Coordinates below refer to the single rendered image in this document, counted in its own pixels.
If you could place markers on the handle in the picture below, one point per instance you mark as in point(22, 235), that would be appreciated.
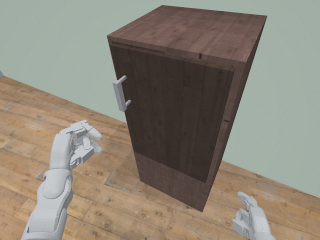
point(117, 85)

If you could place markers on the left robot hand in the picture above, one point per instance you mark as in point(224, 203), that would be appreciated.
point(64, 146)

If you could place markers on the left robot forearm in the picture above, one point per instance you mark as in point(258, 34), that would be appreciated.
point(48, 219)

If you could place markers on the cupboard door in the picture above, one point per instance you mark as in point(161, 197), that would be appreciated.
point(177, 106)

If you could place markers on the right robot hand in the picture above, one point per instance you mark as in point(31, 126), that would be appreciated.
point(251, 222)

